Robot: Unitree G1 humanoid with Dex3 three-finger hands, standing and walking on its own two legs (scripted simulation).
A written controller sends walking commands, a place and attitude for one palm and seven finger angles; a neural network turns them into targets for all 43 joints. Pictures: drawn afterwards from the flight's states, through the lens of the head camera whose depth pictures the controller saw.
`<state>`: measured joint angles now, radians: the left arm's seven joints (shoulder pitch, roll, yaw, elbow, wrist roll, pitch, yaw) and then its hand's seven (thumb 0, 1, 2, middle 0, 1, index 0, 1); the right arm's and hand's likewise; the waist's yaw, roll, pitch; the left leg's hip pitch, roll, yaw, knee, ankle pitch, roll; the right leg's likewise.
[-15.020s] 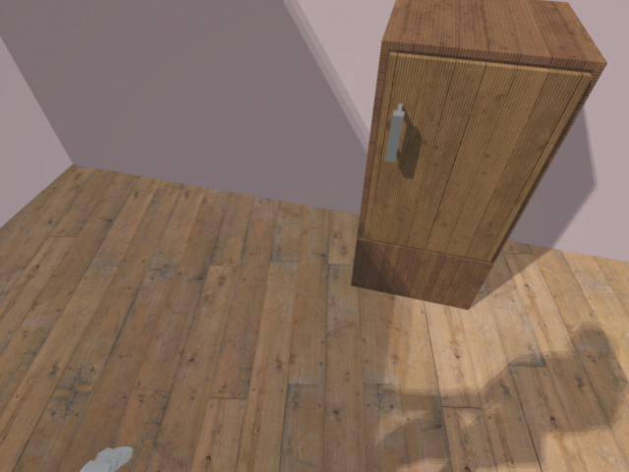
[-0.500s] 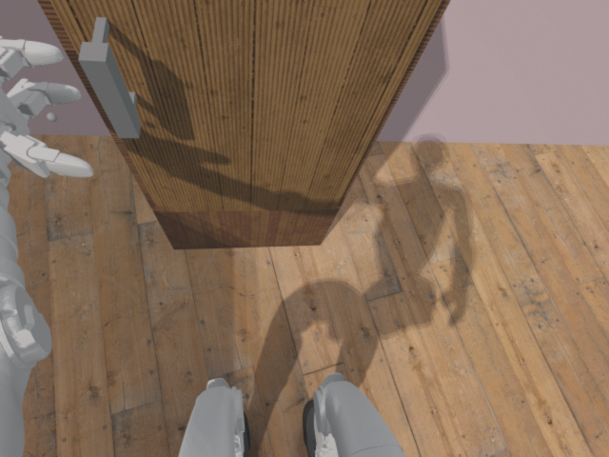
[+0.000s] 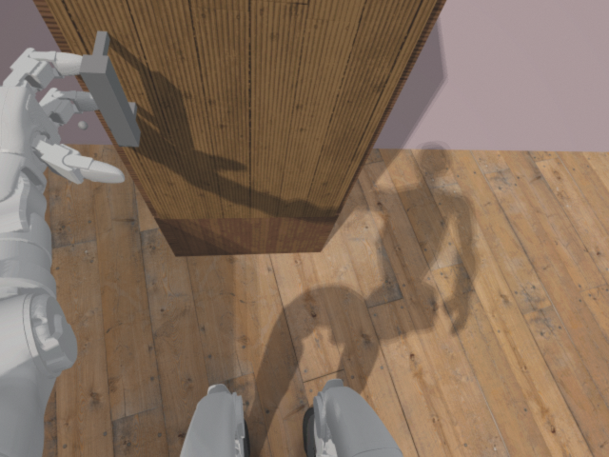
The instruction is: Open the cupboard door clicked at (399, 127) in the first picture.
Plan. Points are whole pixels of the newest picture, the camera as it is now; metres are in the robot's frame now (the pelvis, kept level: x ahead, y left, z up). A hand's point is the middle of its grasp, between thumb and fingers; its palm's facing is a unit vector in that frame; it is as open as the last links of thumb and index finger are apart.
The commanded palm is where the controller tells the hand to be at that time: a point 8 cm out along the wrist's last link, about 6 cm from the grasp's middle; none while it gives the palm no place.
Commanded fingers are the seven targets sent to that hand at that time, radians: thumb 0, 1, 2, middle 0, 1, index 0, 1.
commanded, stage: slide the fingers in behind the handle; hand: left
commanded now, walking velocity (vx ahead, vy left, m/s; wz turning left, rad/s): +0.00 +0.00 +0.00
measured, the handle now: (116, 92) +0.56 +0.20 +0.06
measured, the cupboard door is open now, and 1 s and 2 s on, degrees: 0 0 0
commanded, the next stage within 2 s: close the thumb around the handle in 1.14 s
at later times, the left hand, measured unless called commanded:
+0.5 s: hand (115, 128) +0.51 +0.20 +0.06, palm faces -0.01 -1.00 -0.01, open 14.0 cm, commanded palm +0.49 +0.24 +0.06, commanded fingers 0.00 -0.50 0.30 -0.30 -1.20 -0.30 -1.20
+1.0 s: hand (127, 126) +0.50 +0.18 +0.06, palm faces +0.01 -1.00 -0.03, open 13.9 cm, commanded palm +0.48 +0.22 +0.06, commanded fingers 0.00 -0.50 0.30 -0.30 -1.20 -0.30 -1.20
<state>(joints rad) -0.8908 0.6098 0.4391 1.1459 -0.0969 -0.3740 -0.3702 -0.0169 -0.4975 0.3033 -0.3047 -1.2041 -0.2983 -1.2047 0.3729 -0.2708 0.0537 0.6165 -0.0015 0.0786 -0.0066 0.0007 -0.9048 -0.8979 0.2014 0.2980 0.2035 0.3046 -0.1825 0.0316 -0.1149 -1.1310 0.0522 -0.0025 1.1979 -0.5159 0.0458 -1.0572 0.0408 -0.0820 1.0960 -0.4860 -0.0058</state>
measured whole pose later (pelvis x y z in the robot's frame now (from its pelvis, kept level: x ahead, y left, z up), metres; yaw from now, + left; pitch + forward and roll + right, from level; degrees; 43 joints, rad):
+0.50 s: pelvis +0.00 +0.00 +0.00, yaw +0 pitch +25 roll -4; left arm -0.89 0.52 0.38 1.16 -0.10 -0.39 -0.30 -0.02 -0.50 0.30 -0.30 -1.20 -0.30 -1.20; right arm 0.36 -0.26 0.05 0.62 0.00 0.07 0.00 0.00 -0.91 -0.90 0.20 0.30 0.20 0.30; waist -0.17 0.04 -0.12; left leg -1.11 0.05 0.00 1.19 -0.52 0.04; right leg -1.05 0.04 -0.08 1.11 -0.50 -0.01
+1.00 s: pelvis +0.00 -0.01 +0.00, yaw +0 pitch +24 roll -4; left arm -0.88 0.49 0.37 1.16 -0.09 -0.43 -0.24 -0.02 -0.50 0.30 -0.30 -1.20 -0.32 -1.21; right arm 0.37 -0.26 0.04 0.62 -0.01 0.07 0.01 0.00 -0.91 -0.90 0.20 0.30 0.20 0.30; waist -0.17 0.04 -0.13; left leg -1.10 0.05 0.01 1.18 -0.51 0.04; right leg -1.04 0.04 -0.07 1.11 -0.49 -0.02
